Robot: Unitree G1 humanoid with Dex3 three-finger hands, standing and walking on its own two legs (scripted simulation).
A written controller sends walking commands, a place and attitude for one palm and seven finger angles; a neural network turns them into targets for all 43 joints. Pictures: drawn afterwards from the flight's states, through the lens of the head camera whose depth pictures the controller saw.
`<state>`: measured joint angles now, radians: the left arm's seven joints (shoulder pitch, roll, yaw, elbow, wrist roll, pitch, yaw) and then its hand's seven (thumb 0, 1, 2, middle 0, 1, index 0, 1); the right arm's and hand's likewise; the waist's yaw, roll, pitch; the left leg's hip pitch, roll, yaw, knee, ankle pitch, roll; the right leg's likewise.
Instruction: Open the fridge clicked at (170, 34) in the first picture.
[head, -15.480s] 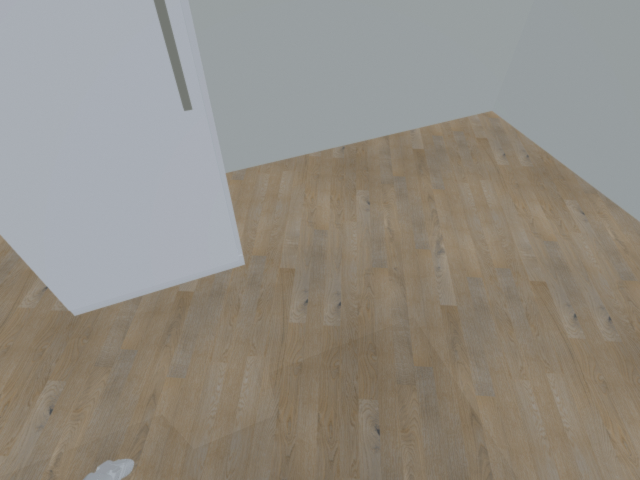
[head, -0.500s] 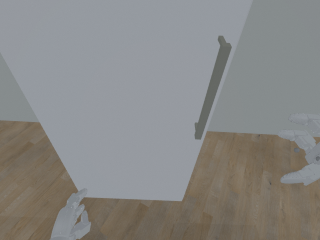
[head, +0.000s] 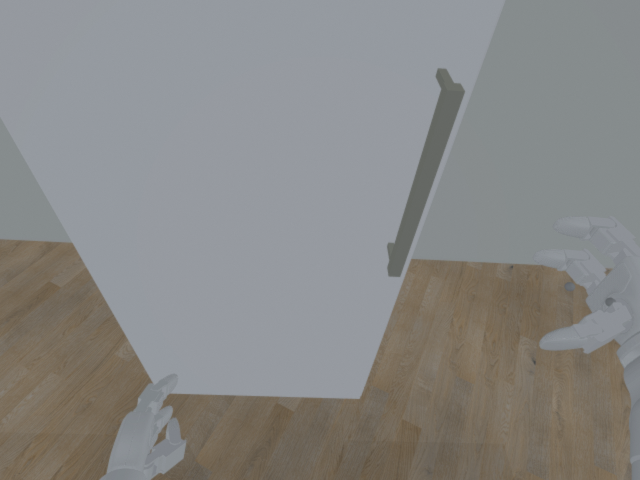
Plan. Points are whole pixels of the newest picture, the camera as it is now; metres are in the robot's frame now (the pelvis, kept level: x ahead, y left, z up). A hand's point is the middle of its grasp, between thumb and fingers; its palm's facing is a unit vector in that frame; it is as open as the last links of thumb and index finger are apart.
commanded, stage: move the hooked fingers beside the handle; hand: right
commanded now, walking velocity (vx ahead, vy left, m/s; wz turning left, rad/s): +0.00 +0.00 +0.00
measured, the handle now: (414, 189) +0.46 -0.12 +0.15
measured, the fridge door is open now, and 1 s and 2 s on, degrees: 0 0 0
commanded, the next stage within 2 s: none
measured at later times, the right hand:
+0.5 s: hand (528, 266) +0.32 -0.23 +0.15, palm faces +0.04 +1.00 -0.03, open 14.0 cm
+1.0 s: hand (494, 243) +0.36 -0.20 +0.15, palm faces +0.04 +1.00 -0.01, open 14.0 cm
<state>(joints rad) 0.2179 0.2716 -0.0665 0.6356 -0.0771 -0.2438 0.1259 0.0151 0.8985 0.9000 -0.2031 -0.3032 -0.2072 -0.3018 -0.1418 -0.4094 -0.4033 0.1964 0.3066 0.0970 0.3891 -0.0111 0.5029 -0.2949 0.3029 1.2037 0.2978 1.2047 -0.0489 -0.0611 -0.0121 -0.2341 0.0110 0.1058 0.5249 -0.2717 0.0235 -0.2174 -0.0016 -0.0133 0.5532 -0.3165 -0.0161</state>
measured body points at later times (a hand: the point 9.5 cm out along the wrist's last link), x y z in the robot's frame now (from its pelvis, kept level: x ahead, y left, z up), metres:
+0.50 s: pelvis +0.00 +0.00 +0.00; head -0.01 +0.02 +0.45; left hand +0.17 +0.23 -0.08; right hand +0.32 -0.28 +0.16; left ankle +0.01 +0.10 -0.73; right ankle -0.01 -0.11 -0.73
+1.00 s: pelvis +0.00 +0.00 +0.00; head +0.00 +0.01 +0.45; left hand +0.15 +0.24 -0.09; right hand +0.35 -0.25 +0.15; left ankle +0.01 +0.10 -0.73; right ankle -0.01 -0.11 -0.73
